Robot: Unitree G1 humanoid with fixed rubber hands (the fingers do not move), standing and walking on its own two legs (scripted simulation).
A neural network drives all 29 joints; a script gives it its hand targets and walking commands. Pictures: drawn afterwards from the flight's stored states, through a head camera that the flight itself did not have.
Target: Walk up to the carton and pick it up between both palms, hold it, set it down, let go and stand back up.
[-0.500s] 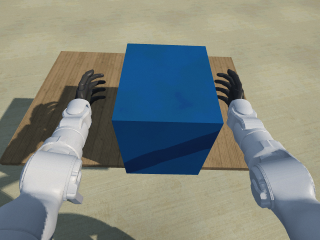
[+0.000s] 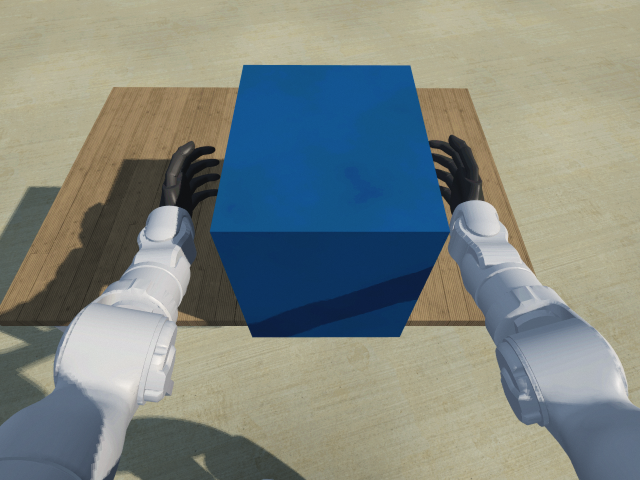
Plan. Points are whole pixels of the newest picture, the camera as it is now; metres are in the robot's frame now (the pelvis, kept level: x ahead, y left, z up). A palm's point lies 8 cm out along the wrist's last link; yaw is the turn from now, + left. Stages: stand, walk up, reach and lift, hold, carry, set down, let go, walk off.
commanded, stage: reach and lift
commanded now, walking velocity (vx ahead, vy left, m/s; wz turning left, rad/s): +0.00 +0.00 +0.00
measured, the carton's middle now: (326, 209) +0.46 +0.03 +0.03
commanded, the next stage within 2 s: none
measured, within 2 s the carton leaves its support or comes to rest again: leaves its support in 1.80 s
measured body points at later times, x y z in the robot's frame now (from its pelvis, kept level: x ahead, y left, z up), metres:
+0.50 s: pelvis +0.00 +0.01 +0.01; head +0.06 +0.02 +0.45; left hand +0.44 +0.19 +0.07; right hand +0.45 -0.13 +0.08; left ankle +0.01 +0.14 -0.73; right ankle +0.01 -0.13 -0.73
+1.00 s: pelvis +0.02 +0.01 +0.02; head +0.05 +0.02 +0.47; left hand +0.42 +0.20 +0.07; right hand +0.43 -0.13 +0.09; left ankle +0.01 +0.14 -0.73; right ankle +0.01 -0.13 -0.73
